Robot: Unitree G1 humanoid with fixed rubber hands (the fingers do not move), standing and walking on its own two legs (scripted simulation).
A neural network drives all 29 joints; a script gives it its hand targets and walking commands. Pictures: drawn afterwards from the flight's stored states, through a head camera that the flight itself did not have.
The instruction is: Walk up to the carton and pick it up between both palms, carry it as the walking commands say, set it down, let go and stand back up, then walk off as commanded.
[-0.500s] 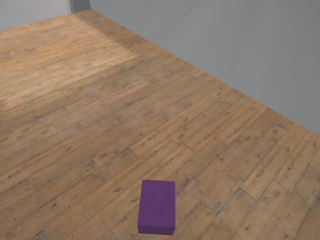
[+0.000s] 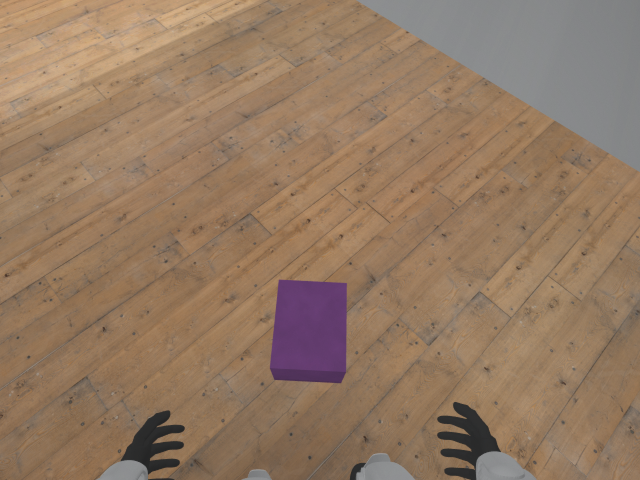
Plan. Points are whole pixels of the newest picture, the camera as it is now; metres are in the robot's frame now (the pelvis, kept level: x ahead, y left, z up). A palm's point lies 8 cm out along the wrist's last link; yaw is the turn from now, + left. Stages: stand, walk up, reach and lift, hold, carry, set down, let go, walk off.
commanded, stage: reach and lift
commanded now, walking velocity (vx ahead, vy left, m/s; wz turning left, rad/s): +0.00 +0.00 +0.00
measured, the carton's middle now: (310, 331) +0.49 +0.00 -0.66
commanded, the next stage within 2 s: none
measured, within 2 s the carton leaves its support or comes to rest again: neither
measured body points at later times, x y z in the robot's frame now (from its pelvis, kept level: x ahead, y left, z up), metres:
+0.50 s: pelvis -0.09 -0.01 -0.05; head +0.11 -0.01 +0.35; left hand +0.31 +0.20 -0.16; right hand +0.27 -0.20 -0.16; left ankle -0.02 +0.11 -0.70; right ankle +0.02 -0.13 -0.70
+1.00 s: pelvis -0.06 -0.01 -0.07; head +0.24 +0.00 +0.26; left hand +0.46 +0.18 -0.20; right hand +0.43 -0.19 -0.19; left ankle -0.02 +0.11 -0.70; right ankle +0.02 -0.13 -0.70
